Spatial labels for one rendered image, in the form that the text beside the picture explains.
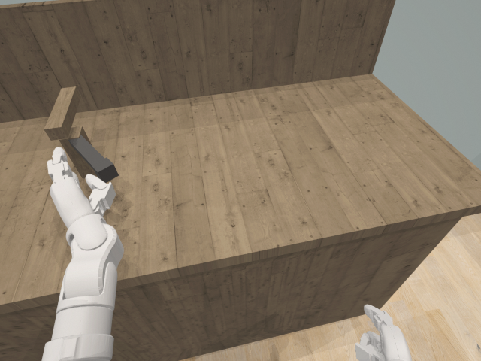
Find left robot hand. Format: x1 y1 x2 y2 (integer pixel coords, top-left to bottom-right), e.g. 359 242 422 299
47 147 116 228

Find right robot hand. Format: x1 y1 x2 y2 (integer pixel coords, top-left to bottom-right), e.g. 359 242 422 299
355 305 412 361

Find tap lever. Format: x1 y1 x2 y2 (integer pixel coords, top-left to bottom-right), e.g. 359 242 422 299
68 135 119 183

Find robot left forearm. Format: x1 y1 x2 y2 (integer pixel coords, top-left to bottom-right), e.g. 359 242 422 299
42 214 124 361

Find counter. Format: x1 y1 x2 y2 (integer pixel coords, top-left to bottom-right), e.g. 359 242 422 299
0 0 481 361

